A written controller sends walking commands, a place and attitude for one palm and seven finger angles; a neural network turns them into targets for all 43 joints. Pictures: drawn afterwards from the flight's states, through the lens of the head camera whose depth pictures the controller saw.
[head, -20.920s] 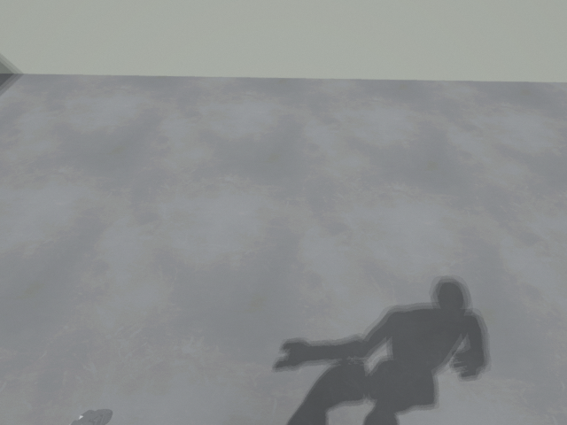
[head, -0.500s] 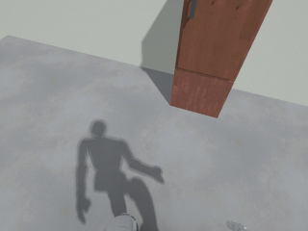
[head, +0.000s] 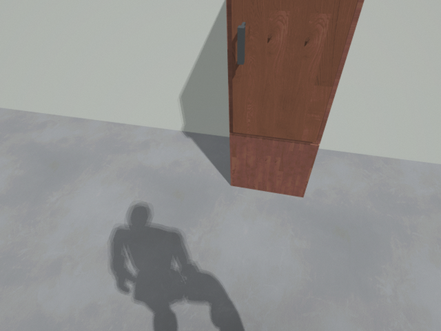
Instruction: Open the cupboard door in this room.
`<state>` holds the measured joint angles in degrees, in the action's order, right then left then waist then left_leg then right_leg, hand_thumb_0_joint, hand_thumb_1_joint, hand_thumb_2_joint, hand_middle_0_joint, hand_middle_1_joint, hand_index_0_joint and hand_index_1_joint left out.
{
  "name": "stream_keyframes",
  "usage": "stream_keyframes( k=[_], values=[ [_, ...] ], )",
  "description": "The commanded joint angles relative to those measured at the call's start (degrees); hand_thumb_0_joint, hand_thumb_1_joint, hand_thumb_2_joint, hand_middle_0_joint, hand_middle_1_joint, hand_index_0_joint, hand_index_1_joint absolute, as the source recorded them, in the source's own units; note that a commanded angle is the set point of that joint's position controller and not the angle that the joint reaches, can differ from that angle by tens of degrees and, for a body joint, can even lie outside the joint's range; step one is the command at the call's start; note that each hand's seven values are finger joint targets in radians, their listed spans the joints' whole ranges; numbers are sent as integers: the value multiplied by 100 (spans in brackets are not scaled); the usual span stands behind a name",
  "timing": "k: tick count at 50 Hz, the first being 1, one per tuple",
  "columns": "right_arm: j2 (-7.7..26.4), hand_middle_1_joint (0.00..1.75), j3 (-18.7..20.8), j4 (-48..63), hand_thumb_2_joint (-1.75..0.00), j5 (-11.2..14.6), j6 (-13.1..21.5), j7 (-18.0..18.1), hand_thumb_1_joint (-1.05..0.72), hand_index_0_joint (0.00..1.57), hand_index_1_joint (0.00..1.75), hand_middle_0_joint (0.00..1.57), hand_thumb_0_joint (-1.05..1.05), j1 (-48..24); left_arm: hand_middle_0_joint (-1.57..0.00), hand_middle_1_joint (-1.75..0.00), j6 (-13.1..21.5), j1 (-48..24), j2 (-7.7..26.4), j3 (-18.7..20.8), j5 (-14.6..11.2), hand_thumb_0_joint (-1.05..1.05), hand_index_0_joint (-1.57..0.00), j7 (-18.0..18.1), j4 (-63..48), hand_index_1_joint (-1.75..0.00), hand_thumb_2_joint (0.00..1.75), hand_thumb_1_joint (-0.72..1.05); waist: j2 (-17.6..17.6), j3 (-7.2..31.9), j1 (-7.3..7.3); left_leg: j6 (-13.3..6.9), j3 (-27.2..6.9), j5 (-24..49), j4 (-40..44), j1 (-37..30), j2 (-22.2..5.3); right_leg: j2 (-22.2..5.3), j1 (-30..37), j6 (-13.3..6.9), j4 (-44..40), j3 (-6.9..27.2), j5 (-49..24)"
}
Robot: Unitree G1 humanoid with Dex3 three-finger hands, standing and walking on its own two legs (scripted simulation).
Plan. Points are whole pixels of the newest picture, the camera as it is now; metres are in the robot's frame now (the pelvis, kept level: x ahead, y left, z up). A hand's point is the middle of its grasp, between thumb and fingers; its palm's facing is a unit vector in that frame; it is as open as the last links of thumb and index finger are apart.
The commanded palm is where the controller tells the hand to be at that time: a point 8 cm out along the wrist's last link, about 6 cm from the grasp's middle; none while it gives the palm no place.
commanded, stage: stand and wait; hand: left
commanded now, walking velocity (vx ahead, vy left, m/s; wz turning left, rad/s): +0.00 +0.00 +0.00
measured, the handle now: (242, 43) +0.97 -0.04 +0.09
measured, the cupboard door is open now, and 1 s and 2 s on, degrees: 0 0 0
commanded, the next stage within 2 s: look at it before walking up in 0.84 s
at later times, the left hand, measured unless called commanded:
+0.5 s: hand out of the picture +0.01 +0.15 -0.16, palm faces +0.06 -0.98 -0.18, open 7.3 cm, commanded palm none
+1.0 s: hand out of the picture +0.00 +0.16 -0.17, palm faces +0.05 -0.98 -0.17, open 7.4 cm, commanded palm none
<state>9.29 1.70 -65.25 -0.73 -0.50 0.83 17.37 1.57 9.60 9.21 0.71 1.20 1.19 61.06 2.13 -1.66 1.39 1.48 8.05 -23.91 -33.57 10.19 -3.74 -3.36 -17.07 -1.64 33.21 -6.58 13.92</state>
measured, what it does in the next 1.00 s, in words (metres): stands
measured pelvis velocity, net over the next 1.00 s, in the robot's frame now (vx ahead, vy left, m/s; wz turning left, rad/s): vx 0.02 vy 0.01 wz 0.00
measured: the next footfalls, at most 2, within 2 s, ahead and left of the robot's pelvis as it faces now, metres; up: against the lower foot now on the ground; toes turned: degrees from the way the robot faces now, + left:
none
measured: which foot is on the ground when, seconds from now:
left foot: down 0.00-1.00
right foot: down 0.00-1.00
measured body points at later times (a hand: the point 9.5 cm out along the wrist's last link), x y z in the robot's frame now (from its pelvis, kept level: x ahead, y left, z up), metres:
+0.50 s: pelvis +0.03 -0.01 +0.01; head +0.03 -0.01 +0.46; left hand +0.01 +0.21 -0.15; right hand +0.02 -0.21 -0.15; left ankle -0.01 +0.13 -0.73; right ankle +0.05 -0.10 -0.73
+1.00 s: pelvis +0.02 +0.01 +0.01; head +0.02 +0.00 +0.46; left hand +0.00 +0.22 -0.15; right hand -0.02 -0.19 -0.15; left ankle -0.01 +0.13 -0.73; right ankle +0.05 -0.10 -0.73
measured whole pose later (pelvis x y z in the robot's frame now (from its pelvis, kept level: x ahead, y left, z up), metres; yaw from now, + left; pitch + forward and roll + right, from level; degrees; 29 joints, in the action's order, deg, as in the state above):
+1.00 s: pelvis +0.02 +0.01 +0.01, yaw +0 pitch -2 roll +0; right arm 5.4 0.1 -66.8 -0.4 1.0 1.7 19.5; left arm 1.0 17.7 6.6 -0.2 0.7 2.1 66.1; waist 0.0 -1.0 -0.4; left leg 1.4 6.2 -14.8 -22.1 5.5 -3.1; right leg -2.4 -11.9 -0.9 23.8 -7.0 10.2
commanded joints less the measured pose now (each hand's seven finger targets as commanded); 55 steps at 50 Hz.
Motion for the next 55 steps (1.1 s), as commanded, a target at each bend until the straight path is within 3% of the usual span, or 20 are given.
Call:
stream_keyframes(
  k=[1,3,5,7,9,10,13,20,27,39,55],
  values=[
    [176,30,13,119,-90,3,36,15,-90,20,30,20,0,489,-20,-30,52,281,787,143,-66,0,-20,54,-10,-30,90,90,-1221,-114,-55,-21,-472,-24,-147,460,-197,-1290,374,-523,-1916,1395,-774],
    [79,30,-22,1,-90,11,77,38,-90,20,30,20,0,652,-20,-30,72,265,677,137,-100,0,-20,65,44,-30,90,90,-842,170,-23,24,-459,519,482,235,-179,-1107,656,-444,-1573,1035,-1302],
    [86,30,-37,-98,-90,-2,146,53,-90,20,30,20,0,732,-20,-30,85,361,571,105,-137,0,-20,70,126,-30,90,90,-455,328,-45,8,-515,1472,1027,-125,-244,-850,666,-237,-1345,805,-1478],
    [175,30,-41,-119,-90,-3,150,68,-90,20,30,20,0,685,-20,-30,65,346,504,95,-130,0,-20,78,145,-30,90,90,-457,188,-106,13,-554,1659,1178,-59,-415,-621,681,-56,-1422,650,-1156],
    [134,30,-41,-115,-90,11,148,67,-90,20,30,20,0,543,-20,-30,13,398,503,100,-124,0,-20,77,195,-30,90,90,7,-47,-161,3,-576,1767,1324,98,-441,-534,782,20,-1339,563,-1170],
    [109,30,-48,-114,-90,6,158,82,-90,20,30,20,0,504,-20,-30,16,486,482,90,-128,0,-20,79,239,-30,90,90,62,-48,-186,-11,-561,1888,1379,83,-466,-524,854,31,-1298,548,-1402],
    [138,30,-46,-105,-90,15,149,103,-90,20,30,20,0,509,-20,-30,21,623,493,59,-128,0,-20,92,293,-30,90,90,-88,-12,-182,-18,-527,1828,1448,4,-460,-529,985,45,-1305,519,-1621],
    [153,30,-54,-67,-90,22,115,116,-90,20,30,20,0,490,-20,-30,15,822,423,18,-108,0,-20,100,370,-30,90,90,-248,-258,-146,-51,-532,1514,1554,-57,-413,-488,774,53,-1499,592,-1143],
    [157,30,-64,-52,-90,35,152,134,-90,20,30,20,0,438,-20,-30,31,1063,337,-3,-96,0,-20,108,445,-30,90,90,-162,-208,-144,-96,-535,1600,1583,-164,-419,-476,758,55,-1466,570,-1217],
    [101,30,-64,-41,-90,37,154,132,-90,20,30,20,0,538,-20,-30,3,1217,227,-18,-80,0,-20,121,473,-30,90,90,-180,-503,-166,-142,-583,1142,1681,70,-362,-435,538,72,-1540,583,-489],
    [88,30,-45,-40,-90,33,198,113,-90,20,30,20,0,694,-20,-30,0,1195,262,8,-74,0,-20,123,370,-30,90,90,-155,-441,-182,-194,-646,1129,1748,233,-362,-429,610,73,-1378,563,-591]
  ],
)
